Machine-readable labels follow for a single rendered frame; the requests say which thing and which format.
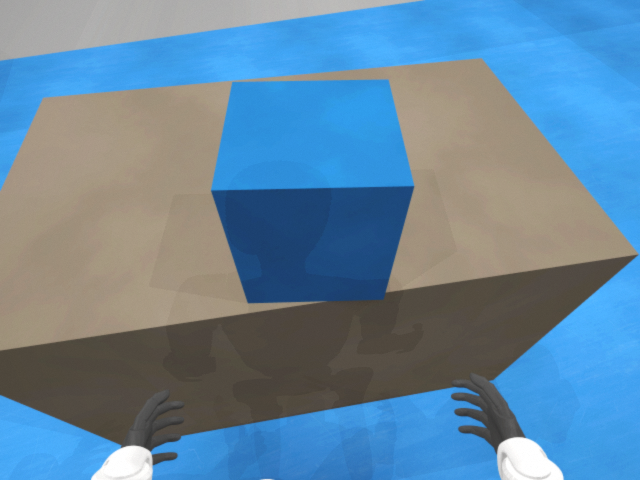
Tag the pedestal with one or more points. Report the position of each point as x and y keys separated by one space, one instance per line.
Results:
x=117 y=280

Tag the right robot hand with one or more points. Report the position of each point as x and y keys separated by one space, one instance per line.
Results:
x=500 y=421

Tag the carton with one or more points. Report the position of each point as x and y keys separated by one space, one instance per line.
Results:
x=312 y=185

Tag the left robot hand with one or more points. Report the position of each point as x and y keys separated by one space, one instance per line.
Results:
x=145 y=425

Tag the robot left forearm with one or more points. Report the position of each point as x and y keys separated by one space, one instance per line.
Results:
x=127 y=463

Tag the robot right forearm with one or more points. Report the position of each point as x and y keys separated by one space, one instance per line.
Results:
x=522 y=459

